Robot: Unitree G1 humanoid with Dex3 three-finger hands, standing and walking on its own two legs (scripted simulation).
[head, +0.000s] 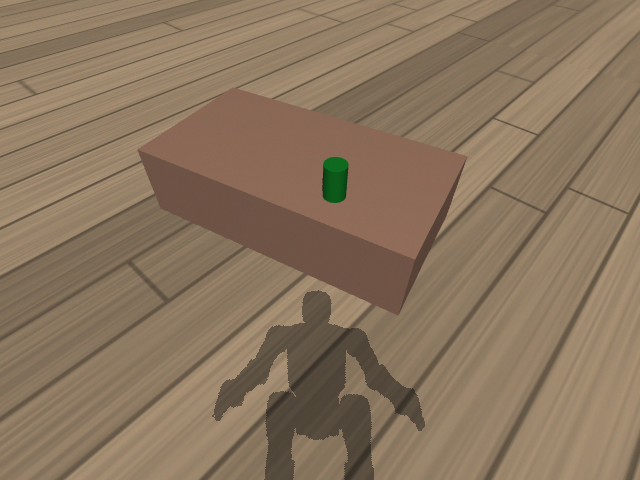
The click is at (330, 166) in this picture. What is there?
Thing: squat round
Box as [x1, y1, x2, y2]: [323, 157, 347, 202]
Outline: 331,157 326,159 323,163 323,197 330,202 338,202 345,197 347,162 339,157
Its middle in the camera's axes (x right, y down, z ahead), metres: +0.05 -0.23 +1.37
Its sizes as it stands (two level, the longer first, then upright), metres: 0.087 0.087 0.138
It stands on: a support 0.33 m high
